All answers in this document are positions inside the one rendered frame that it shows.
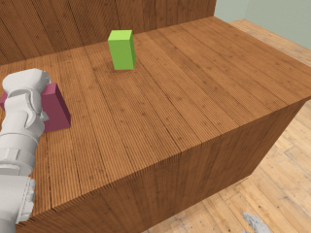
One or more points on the sponge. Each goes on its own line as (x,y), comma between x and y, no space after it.
(53,105)

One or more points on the left robot hand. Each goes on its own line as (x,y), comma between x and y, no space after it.
(33,78)

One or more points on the table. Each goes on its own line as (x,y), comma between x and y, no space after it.
(202,107)

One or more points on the right robot hand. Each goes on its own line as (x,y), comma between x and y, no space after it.
(256,223)

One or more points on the robot left upper arm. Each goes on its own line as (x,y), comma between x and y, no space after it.
(16,201)

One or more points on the robot left forearm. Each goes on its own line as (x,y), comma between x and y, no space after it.
(21,129)

